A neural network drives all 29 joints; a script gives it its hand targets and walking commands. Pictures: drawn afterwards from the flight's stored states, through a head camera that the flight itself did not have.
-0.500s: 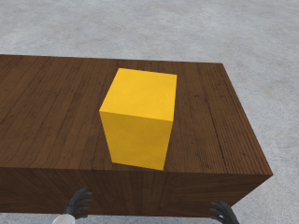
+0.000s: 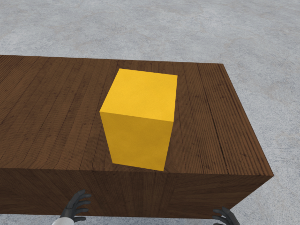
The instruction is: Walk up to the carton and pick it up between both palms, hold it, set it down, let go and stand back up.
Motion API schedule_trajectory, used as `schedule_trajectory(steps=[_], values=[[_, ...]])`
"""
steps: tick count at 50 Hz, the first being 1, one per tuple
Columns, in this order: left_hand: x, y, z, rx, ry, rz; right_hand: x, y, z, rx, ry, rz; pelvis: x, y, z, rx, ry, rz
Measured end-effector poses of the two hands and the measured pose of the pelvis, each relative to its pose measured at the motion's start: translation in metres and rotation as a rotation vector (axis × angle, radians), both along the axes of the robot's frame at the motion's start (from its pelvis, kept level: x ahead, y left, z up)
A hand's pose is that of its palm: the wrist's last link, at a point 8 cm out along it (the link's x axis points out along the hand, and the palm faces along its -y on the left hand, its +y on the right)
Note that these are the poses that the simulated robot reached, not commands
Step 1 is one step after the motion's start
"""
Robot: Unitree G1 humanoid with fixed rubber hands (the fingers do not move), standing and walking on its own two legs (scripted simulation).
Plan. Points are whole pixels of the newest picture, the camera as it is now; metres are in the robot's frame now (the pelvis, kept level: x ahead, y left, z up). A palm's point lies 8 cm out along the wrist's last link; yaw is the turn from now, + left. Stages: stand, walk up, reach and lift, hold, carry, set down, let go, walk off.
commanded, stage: stand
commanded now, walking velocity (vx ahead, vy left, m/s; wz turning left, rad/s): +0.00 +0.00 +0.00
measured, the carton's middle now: (142, 122) +0.43 +0.03 +0.01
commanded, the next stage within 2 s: none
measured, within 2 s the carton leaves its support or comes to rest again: neither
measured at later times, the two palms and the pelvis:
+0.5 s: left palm out of the picture +0.14 +0.26 -0.09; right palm out of the picture +0.09 -0.28 -0.10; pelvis +0.00 +0.00 +0.00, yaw +0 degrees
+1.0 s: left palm out of the picture +0.14 +0.26 -0.10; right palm out of the picture +0.08 -0.28 -0.11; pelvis +0.00 +0.00 +0.00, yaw +0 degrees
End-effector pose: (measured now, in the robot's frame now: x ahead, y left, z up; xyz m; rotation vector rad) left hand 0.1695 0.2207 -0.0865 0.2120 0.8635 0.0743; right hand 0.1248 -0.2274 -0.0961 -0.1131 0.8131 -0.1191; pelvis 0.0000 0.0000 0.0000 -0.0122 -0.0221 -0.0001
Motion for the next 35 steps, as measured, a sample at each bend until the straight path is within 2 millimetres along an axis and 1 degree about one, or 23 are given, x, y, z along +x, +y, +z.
schedule_trajectory(steps=[6,12,16,20,25,35], values=[[-0.002,0.014,0.003,0.028,-0.034,0.027,-0.018,-0.022,-0.006,-0.058,0.128,-0.022,0.000,-0.001,0.000,0.001,-0.002,0.000],[-0.009,0.029,0.001,0.061,-0.010,0.042,-0.036,-0.043,-0.007,-0.108,0.190,-0.027,0.000,-0.001,0.000,0.002,-0.002,0.000],[-0.014,0.033,-0.001,0.066,0.012,0.046,-0.041,-0.052,-0.007,-0.128,0.207,-0.027,0.000,-0.002,0.000,0.002,-0.002,0.000],[-0.020,0.033,-0.005,0.060,0.036,0.051,-0.041,-0.055,-0.006,-0.135,0.208,-0.026,0.000,-0.002,0.000,0.002,-0.003,0.000],[-0.025,0.035,-0.007,0.063,0.058,0.056,-0.039,-0.054,-0.007,-0.129,0.205,-0.025,0.000,-0.002,0.000,0.003,-0.003,0.000],[-0.029,0.036,-0.009,0.062,0.075,0.066,-0.036,-0.053,-0.009,-0.125,0.206,-0.026,0.000,-0.002,0.000,0.003,-0.003,0.000]])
